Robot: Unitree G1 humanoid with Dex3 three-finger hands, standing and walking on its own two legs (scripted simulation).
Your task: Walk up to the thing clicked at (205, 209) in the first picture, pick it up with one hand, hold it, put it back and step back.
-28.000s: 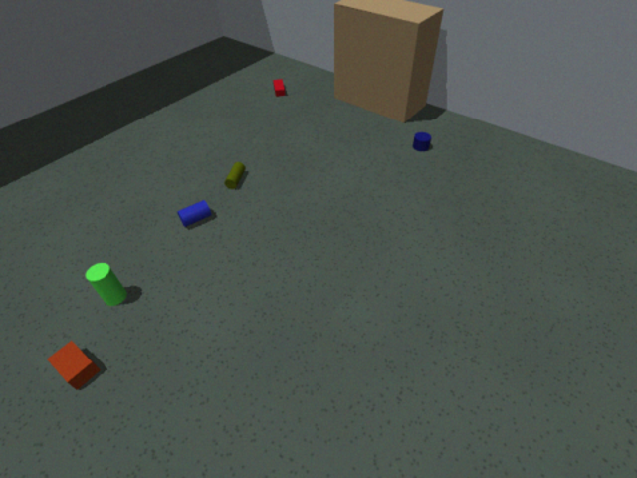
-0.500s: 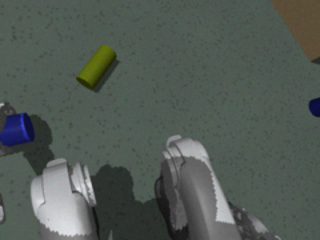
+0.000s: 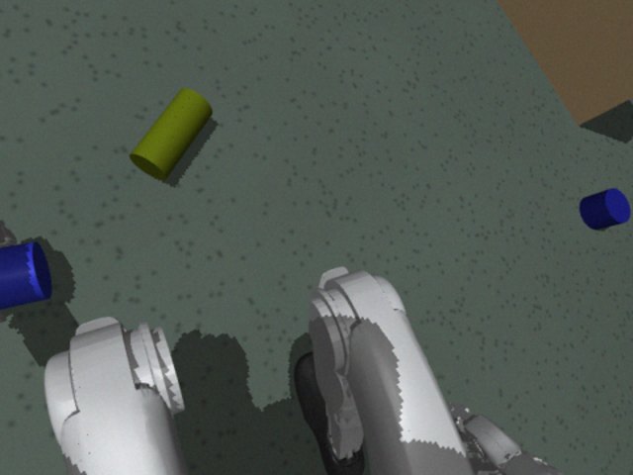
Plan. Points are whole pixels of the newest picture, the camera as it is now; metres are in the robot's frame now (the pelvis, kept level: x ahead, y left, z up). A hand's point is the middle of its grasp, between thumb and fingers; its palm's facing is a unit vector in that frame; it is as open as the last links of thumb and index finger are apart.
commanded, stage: rest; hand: left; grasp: from above
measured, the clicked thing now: out of the picture +0.39 +0.34 -0.25
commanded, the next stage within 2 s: open in 0.20 s
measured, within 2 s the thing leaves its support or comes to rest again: neither
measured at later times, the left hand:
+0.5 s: hand out of the picture +0.38 +0.33 -0.22, palm faces -0.45 -0.15 -0.88, open 10.5 cm
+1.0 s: hand out of the picture +0.39 +0.34 -0.23, palm faces -0.42 -0.16 -0.89, open 13.5 cm
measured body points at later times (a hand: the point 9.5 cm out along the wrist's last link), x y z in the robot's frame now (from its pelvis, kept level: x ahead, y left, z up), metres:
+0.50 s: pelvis +0.00 +0.00 +0.00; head +0.24 +0.12 +0.36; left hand +0.40 +0.34 -0.17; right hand +0.08 -0.26 -0.08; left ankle +0.06 +0.14 -0.25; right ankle +0.10 -0.12 -0.25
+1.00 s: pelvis -0.01 +0.00 +0.01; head +0.24 +0.13 +0.36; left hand +0.40 +0.35 -0.18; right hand +0.09 -0.25 -0.07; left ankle +0.06 +0.14 -0.25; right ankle +0.10 -0.12 -0.25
